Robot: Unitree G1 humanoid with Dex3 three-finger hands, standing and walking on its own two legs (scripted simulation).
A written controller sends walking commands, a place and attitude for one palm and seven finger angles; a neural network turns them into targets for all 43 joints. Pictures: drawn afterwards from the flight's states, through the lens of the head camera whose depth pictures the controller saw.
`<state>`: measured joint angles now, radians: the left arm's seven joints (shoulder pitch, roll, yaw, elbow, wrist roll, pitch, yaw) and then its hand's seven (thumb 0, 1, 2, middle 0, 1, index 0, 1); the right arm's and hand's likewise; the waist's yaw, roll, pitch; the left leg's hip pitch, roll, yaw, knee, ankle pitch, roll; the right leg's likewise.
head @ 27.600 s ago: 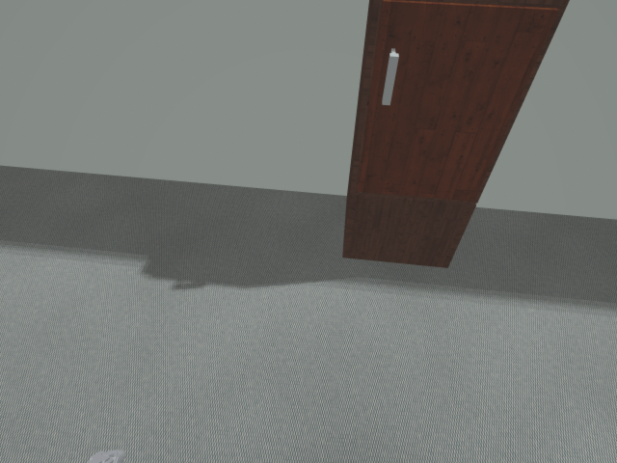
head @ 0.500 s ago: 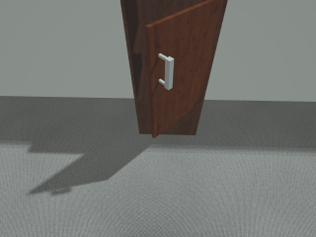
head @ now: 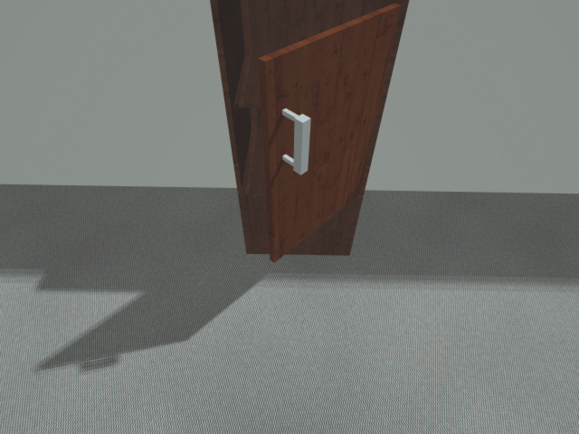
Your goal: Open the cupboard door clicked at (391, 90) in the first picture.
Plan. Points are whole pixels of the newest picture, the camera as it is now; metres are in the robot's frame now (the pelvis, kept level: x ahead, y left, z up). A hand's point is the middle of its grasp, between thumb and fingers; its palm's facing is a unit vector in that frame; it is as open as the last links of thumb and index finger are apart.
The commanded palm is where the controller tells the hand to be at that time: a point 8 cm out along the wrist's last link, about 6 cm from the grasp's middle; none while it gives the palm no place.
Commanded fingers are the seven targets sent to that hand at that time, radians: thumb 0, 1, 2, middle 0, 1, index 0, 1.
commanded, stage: let the arm hang, fingers relaxed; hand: left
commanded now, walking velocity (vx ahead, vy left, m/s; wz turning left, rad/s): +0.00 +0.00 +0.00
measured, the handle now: (294, 141) +0.64 +0.02 +0.04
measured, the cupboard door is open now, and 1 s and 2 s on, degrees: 46 46 46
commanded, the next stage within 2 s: look to check the result in 0.04 s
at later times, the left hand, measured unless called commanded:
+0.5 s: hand out of the picture +0.03 +0.18 -0.17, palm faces +0.04 -0.98 -0.22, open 7.4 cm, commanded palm none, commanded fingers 0.00 0.90 0.90 -0.20 -0.30 -0.20 -0.30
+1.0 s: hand out of the picture +0.06 +0.18 -0.18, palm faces -0.02 -0.97 -0.23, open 7.4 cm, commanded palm none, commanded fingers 0.00 0.90 0.90 -0.20 -0.30 -0.20 -0.30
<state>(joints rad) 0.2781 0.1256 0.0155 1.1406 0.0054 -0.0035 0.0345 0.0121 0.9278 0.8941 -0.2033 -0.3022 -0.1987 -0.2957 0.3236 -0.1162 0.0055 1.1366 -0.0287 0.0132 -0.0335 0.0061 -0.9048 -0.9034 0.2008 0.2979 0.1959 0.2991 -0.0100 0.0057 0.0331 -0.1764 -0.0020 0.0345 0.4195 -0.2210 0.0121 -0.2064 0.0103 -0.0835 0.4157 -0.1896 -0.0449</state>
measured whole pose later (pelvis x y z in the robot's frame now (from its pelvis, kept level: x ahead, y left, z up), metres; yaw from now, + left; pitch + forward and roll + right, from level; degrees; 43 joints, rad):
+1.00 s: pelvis +0.03 -0.01 +0.00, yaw -4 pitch -1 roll +0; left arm 0.22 0.18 0.05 1.09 0.01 0.03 0.02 0.00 0.91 0.89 -0.20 -0.30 -0.20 -0.30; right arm 0.19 -0.18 -0.02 1.08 -0.02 0.03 -0.05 0.01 -0.90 -0.90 0.20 0.30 0.20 0.30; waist 0.00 0.02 0.07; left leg -0.16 0.04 0.09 0.48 -0.30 -0.01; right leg -0.22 0.05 -0.03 0.47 -0.24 -0.06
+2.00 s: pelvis +0.05 -0.03 +0.00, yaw -37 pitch +1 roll -2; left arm 0.18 0.27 0.10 0.91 0.02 0.06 -0.03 0.01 0.91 0.89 -0.20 -0.30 -0.20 -0.30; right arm 0.19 -0.18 -0.01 0.87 -0.04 0.02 -0.04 0.01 -0.90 -0.90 0.20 0.30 0.20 0.30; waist 0.04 -0.03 0.10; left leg -0.21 0.08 0.07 0.49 -0.28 -0.01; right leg -0.53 0.02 0.01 1.12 -0.44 0.06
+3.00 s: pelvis +0.16 -0.25 -0.01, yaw -75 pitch +2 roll -1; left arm 0.11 0.23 0.08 0.92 0.03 0.03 -0.06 0.01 0.91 0.90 -0.20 -0.30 -0.19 -0.29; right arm 0.45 -0.16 -0.01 1.00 -0.04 -0.05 -0.03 0.01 -0.90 -0.90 0.20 0.30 0.20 0.30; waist -0.03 -0.01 0.08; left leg 0.02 0.09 0.27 0.34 -0.38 -0.03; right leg -0.67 -0.06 -0.08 0.97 -0.17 -0.01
